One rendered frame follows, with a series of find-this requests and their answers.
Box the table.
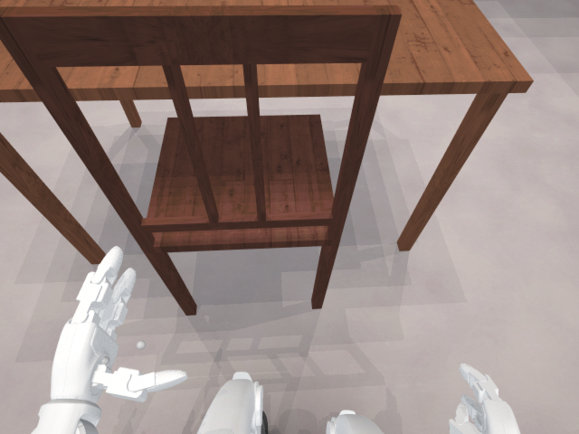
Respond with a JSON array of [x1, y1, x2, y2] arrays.
[[0, 0, 533, 264]]

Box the robot left thigh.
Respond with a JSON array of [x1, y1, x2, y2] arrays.
[[197, 379, 263, 434]]

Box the robot thigh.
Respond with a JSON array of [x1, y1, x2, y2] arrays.
[[326, 414, 384, 434], [197, 379, 263, 434]]

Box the chair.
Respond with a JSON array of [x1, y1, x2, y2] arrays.
[[0, 5, 402, 316]]

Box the right robot hand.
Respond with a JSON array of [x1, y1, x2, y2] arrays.
[[449, 363, 520, 434]]

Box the robot right thigh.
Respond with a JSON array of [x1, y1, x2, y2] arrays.
[[326, 414, 384, 434]]

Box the robot left forearm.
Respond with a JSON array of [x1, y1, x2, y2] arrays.
[[31, 399, 102, 434]]

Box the left robot hand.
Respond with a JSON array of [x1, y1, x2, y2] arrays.
[[51, 246, 188, 403]]

